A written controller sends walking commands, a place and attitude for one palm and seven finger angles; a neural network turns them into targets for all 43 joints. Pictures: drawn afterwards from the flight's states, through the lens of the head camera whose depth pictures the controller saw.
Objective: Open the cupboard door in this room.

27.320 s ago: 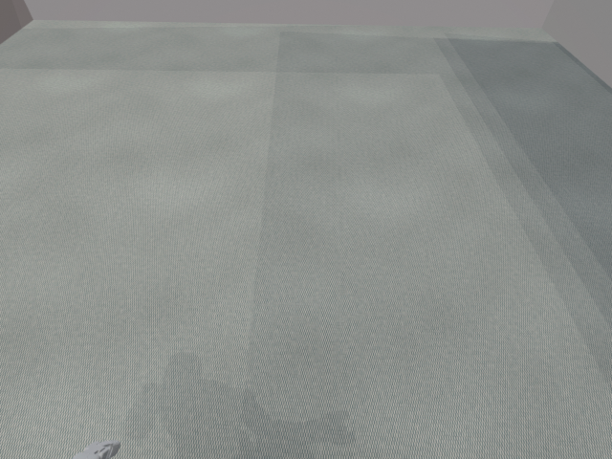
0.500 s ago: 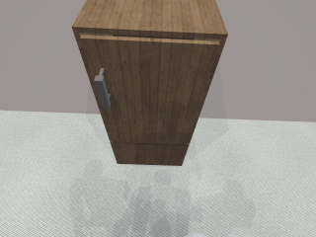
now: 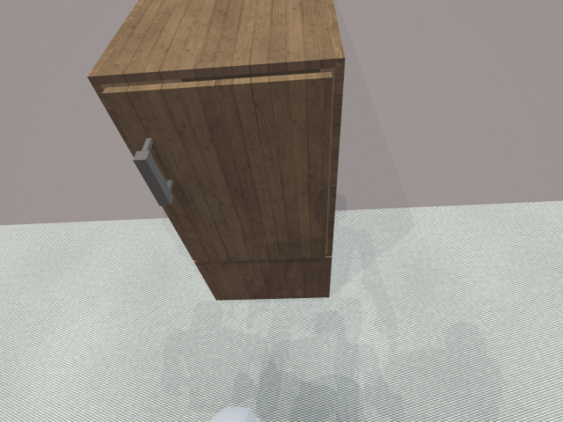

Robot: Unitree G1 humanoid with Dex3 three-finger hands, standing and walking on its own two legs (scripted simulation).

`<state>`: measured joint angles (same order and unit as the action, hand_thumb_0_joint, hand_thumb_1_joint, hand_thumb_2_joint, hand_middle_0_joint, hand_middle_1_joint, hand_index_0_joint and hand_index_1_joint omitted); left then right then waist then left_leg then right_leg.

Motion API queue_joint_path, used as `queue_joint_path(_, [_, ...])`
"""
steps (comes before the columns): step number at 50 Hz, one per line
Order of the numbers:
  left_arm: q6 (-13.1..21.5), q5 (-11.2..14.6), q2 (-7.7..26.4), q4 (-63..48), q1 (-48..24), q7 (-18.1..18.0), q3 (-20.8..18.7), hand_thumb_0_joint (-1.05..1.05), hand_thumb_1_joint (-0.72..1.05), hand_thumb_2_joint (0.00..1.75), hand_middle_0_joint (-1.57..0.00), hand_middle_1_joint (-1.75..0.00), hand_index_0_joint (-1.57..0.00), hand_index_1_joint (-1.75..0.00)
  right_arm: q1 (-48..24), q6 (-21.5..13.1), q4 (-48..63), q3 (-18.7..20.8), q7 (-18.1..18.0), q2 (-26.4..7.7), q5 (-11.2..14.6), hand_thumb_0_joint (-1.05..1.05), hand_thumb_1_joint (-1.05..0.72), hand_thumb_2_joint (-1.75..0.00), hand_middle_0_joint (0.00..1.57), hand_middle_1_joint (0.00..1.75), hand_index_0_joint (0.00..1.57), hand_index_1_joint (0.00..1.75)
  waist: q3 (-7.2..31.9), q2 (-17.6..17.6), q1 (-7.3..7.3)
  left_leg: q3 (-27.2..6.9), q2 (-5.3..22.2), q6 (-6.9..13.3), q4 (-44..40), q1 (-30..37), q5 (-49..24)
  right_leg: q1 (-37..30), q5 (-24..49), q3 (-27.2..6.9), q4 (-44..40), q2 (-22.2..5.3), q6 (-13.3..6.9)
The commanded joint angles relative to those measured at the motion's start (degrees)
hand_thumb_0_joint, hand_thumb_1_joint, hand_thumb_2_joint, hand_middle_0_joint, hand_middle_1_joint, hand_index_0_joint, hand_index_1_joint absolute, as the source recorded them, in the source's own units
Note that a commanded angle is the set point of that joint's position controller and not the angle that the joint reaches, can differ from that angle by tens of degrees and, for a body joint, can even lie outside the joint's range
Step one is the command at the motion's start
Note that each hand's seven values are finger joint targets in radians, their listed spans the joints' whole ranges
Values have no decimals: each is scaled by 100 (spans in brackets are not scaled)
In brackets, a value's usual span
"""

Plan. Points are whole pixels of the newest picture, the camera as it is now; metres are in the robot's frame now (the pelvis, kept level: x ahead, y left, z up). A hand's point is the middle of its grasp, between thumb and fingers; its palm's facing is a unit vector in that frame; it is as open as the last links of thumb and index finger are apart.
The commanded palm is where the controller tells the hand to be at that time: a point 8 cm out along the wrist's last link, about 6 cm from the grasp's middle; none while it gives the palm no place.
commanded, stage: come to a stop and stand still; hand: left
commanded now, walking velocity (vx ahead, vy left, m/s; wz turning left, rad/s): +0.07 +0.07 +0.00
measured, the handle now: (157, 172) +0.56 +0.30 -0.01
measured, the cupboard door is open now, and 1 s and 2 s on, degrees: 0 0 0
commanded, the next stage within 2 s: look again from close up in 1.10 s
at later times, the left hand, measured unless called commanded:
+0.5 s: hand out of the picture +0.00 +0.23 -0.18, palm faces +0.03 -0.98 -0.18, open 7.4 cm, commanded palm none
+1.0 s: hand out of the picture +0.06 +0.18 -0.18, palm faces +0.06 -0.97 -0.22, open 7.2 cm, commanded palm none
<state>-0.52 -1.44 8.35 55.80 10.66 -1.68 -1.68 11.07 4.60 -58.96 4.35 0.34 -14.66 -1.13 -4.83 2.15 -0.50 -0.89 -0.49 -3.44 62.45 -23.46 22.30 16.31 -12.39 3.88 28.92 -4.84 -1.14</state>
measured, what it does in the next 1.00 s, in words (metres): steps on the spot: left foot, then right foot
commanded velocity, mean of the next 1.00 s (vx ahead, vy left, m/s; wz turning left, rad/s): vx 0.02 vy -0.06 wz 0.00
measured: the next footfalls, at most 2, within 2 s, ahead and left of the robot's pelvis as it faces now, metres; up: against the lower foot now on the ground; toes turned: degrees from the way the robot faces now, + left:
left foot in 0.22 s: +0.03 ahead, +0.14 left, +0.00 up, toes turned +3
right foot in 0.60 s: +0.04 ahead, -0.08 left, +0.00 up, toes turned -3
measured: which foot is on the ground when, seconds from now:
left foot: up 0.00-0.20, down 0.22-1.00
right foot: down 0.00-0.24, up 0.26-0.58, down 0.60-1.00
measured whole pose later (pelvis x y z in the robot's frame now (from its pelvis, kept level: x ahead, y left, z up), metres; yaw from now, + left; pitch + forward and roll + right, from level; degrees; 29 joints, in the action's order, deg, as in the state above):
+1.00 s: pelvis +0.02 +0.00 +0.00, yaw +1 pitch -1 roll +0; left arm 0.2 -0.3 9.6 63.7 10.7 -2.1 -1.4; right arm 13.2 -0.2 -65.7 1.2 -2.6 -8.4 -0.8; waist -2.3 0.3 0.4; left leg 3.0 4.2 -3.0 24.1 -6.1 17.0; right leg 8.4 -16.0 6.3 25.0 1.0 -2.7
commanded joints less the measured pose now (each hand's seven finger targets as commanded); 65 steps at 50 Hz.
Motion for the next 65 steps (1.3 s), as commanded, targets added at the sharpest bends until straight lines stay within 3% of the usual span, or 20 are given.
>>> queue_joint_path(1, [61,-25,1433,-217,478,-53,-351,0,90,90,-20,-30,-20,-30,58,-137,356,8,22,-208,16,0,-90,-90,20,30,20,30,564,-1333,-256,-29,187,16,-806,-165,84,-796,506,-1427,-1331,-1353,-630])
queue_joint_path(5, [34,-65,1497,-128,512,-8,-384,0,90,90,-20,-30,-20,-30,89,-246,362,-65,13,-82,50,0,-90,-90,20,30,20,30,521,-1484,-303,245,123,146,-2085,408,350,-607,-238,-1507,-1536,-1234,-697])
queue_joint_path(9, [-11,26,1234,26,216,12,-285,0,90,90,-20,-30,-20,-30,982,-420,17,-150,-63,75,59,0,-90,-90,20,30,20,30,653,-1161,135,380,100,246,-4219,2135,-701,321,-1135,-979,-1085,-637,-218])
queue_joint_path(11, [-23,102,571,-5,398,62,-114,0,90,90,-20,-30,-20,-30,1029,-524,54,-73,-119,-547,-32,0,-90,-90,20,30,20,30,364,889,159,-1431,1569,691,-5233,1728,440,933,-1207,-132,244,146,207])
queue_joint_path(13, [-42,14,524,151,214,77,-89,0,90,90,-20,-30,-20,-30,472,-537,112,-111,-176,-555,-38,0,-90,-90,20,30,20,30,-242,1372,117,-1814,1819,926,-5839,675,927,681,-1237,-205,993,165,267])
queue_joint_path(16, [-25,34,615,442,402,178,-101,0,90,90,-20,-30,-20,-30,436,-591,0,-199,-278,-241,-21,0,-90,-90,20,30,20,30,-377,785,8,-1121,1486,903,-5477,1221,-770,966,-813,-380,1628,162,293])
queue_joint_path(19, [-43,47,658,442,264,206,-132,0,90,90,-20,-30,-20,-30,847,-606,-192,-141,-366,-279,-5,0,-90,-90,20,30,20,30,-148,426,138,-866,1656,1042,-4920,1950,-3220,1275,-861,-388,1959,131,379])
queue_joint_path(24, [-65,93,544,318,-83,181,-117,0,90,90,-20,-30,-20,-30,1089,-553,-387,-49,-412,-322,-39,0,-90,-90,20,30,20,30,169,642,290,-757,1667,1150,-4306,2317,-4810,941,-1270,-237,1362,170,353])
queue_joint_path(28, [38,114,511,489,324,144,-121,0,90,90,-20,-30,-20,-30,929,-544,-465,-13,-373,-258,4,0,-90,-90,20,30,20,30,491,726,84,-521,1248,804,-3843,2075,-4343,-261,-59,41,-386,305,240])
queue_joint_path(30, [116,92,873,654,689,53,-157,0,90,90,-20,-30,-20,-30,1050,-584,-454,-70,-321,66,74,0,-90,-90,20,30,20,30,785,-215,-12,-117,850,381,-3353,935,-2637,-1839,2189,-617,-632,-461,24])
queue_joint_path(32, [165,108,1085,704,796,8,-194,0,90,90,-20,-30,-20,-30,908,-480,-379,-136,-306,320,79,0,-90,-90,20,30,20,30,817,-1673,-81,324,362,152,-3023,661,122,-1709,3163,-1221,-804,-1197,-508])
queue_joint_path(33, [163,97,1010,703,679,-2,-155,0,90,90,-20,-30,-20,-30,767,-422,-365,-133,-316,275,66,0,-90,-90,20,30,20,30,567,-1704,-103,220,371,166,-2612,702,675,-1306,3080,-1299,-1031,-1260,-682])
queue_joint_path(36, [122,91,811,618,263,-43,-99,0,90,90,-20,-30,-20,-30,896,-401,-523,-180,-296,416,68,0,-90,-90,20,30,20,30,347,-989,74,178,488,202,-2770,798,229,-1093,2908,-909,-800,-1025,-753])
queue_joint_path(39, [121,129,722,598,114,-43,-64,0,90,90,-20,-30,-20,-30,1041,-439,-666,-206,-278,441,47,0,-90,-90,20,30,20,30,447,-711,168,221,529,218,-3741,1522,-1090,-695,1842,-657,-755,-654,-434])
queue_joint_path(44, [101,123,641,596,185,-21,-47,0,90,90,-20,-30,-20,-30,728,-514,-657,-247,-270,256,33,0,-90,-90,20,30,20,30,66,80,40,97,831,291,-4046,1479,-2076,-656,1217,-434,-834,-186,-39])
queue_joint_path(59, [179,117,640,747,720,-52,67,0,90,90,-20,-30,-20,-30,627,-512,-580,-305,-300,157,62,0,-90,-90,20,30,20,30,166,-312,59,233,781,307,-4237,1906,-1953,-763,1710,-497,-1026,-232,-35])
queue_joint_path(60, [355,8,777,989,1387,-309,20,0,90,90,-20,-30,-20,-30,80,-608,-186,-263,-226,-77,94,0,-90,-90,20,30,20,30,142,-463,-214,645,670,204,-2633,1068,-1756,-925,5032,-1056,-706,-630,351])
queue_joint_path(61, [415,18,1069,724,1355,-281,-56,0,90,90,-20,-30,-20,-30,365,-545,104,-308,-194,275,106,0,-90,-90,20,30,20,30,617,-571,33,256,464,345,-2476,603,38,-1518,5514,-1273,-514,-1014,26])
queue_joint_path(63, [407,3,850,545,987,-221,16,0,90,90,-20,-30,-20,-30,715,-575,114,-313,-177,342,131,0,-90,-90,20,30,20,30,1097,-483,234,280,420,325,-3068,993,-198,-1364,3917,-831,-395,-758,-511])
queue_joint_path(65, [337,81,638,481,862,-163,64,0,90,90,-20,-30,-20,-30,970,-606,5,-343,-159,227,62,0,-90,-90,20,30,20,30,774,-45,251,163,599,409,-3635,1461,-1421,-668,1871,-559,-214,-293,-285])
